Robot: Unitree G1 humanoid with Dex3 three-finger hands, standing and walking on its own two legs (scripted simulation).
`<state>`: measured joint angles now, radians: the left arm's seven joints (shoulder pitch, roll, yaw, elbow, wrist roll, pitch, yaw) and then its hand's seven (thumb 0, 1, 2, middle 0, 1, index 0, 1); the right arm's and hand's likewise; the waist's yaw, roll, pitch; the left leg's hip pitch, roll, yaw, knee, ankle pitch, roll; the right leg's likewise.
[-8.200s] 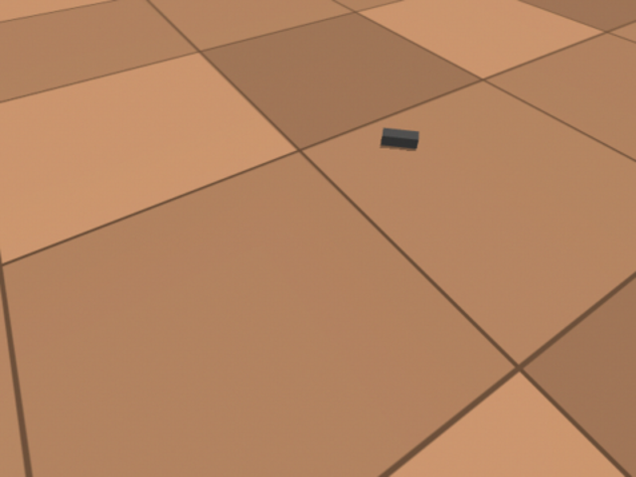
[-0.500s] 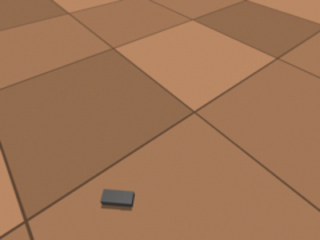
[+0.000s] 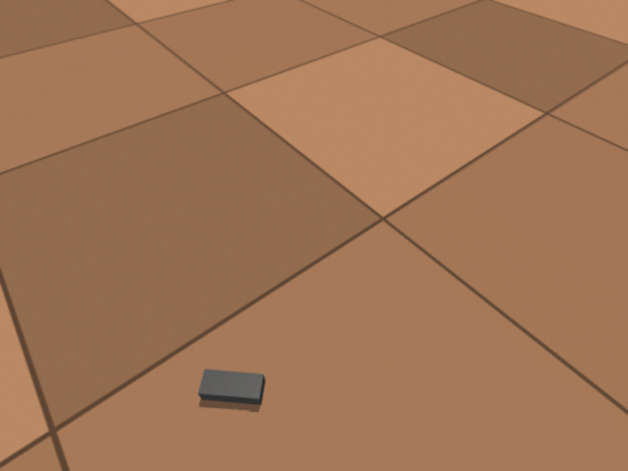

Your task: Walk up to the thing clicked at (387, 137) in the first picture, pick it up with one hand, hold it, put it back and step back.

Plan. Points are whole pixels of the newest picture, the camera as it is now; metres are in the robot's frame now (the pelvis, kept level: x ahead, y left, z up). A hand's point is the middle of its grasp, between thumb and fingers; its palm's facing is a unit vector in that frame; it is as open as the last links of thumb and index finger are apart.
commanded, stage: stand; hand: left
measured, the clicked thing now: (232, 386) +0.48 +0.26 -0.75
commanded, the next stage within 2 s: walk up in 0.84 s
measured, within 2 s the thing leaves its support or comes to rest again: neither
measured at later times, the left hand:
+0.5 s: hand out of the picture +0.07 +0.25 -0.16, palm faces -0.02 -0.94 -0.34, open 7.4 cm
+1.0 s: hand out of the picture +0.05 +0.29 -0.16, palm faces +0.02 -0.91 -0.41, open 7.4 cm
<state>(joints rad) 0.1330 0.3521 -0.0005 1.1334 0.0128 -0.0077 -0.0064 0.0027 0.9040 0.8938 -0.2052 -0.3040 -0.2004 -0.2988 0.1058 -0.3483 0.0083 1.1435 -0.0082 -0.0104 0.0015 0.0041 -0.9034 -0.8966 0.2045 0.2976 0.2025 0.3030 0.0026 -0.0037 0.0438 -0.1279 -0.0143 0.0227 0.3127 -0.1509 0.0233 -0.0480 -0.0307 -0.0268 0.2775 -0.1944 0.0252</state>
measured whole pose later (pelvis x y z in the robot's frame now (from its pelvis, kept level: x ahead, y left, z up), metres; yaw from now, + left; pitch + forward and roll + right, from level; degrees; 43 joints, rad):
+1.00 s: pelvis +0.01 +0.02 -0.01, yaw +0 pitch -2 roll -1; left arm 0.22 0.35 0.04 1.05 0.03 -0.05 0.03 0.00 0.90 0.89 -0.21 -0.30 -0.21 -0.30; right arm 0.15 -0.42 -0.06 1.02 -0.06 0.06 0.05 0.00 -0.90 -0.90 0.20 0.30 0.20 0.30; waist 0.03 0.05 0.06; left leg -0.32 0.01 -0.03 0.81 -0.42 0.02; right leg -0.07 -0.04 -0.02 0.37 -0.27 0.02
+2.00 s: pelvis +0.04 +0.03 -0.02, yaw -1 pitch -3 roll +0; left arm 0.15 0.36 0.03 0.93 0.00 0.00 -0.01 0.00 0.90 0.89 -0.21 -0.30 -0.20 -0.30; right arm 0.19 -0.35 0.00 0.97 -0.01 0.00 0.00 0.01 -0.90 -0.90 0.21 0.30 0.20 0.30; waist 0.01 -0.02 0.11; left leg -0.21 0.00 -0.03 0.60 -0.33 -0.01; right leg -0.23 0.02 -0.05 0.61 -0.31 -0.04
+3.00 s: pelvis +0.04 +0.05 +0.00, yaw -1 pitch -2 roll +0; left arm 0.09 0.34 0.02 1.16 0.00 -0.01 -0.01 0.00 0.90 0.89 -0.21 -0.30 -0.20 -0.30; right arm 0.10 -0.34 0.00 1.14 -0.01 -0.01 0.00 0.00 -0.90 -0.90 0.20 0.30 0.20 0.30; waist 0.01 0.01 0.05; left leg -0.10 -0.02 -0.02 0.31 -0.17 0.02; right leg -0.11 -0.01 -0.04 0.29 -0.15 0.00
